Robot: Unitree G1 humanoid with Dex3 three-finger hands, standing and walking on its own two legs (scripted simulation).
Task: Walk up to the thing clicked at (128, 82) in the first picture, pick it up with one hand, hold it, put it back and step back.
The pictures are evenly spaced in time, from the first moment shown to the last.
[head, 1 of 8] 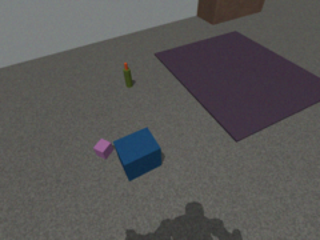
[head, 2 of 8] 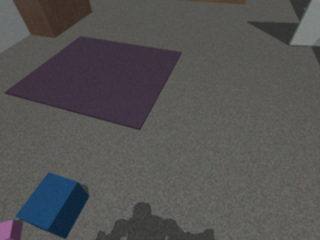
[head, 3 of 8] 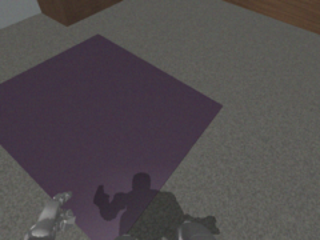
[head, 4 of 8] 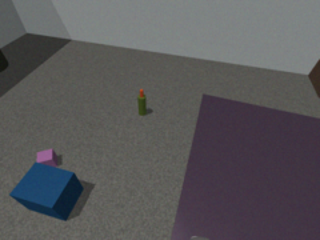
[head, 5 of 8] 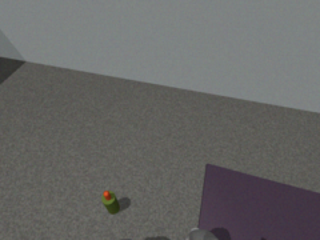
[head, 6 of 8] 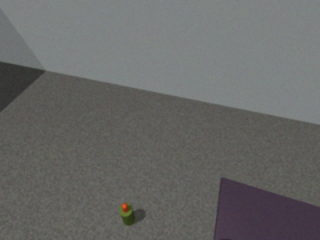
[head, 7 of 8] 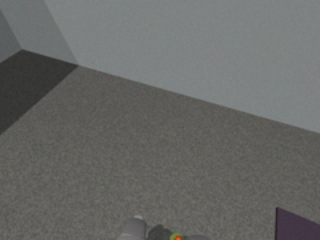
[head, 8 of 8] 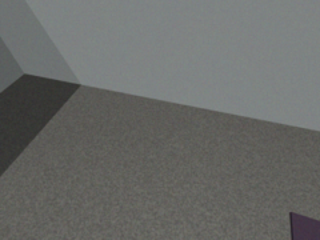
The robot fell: no
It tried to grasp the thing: no
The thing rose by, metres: 0.00
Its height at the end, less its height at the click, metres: +0.00
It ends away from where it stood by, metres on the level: 0.00
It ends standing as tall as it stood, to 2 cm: yes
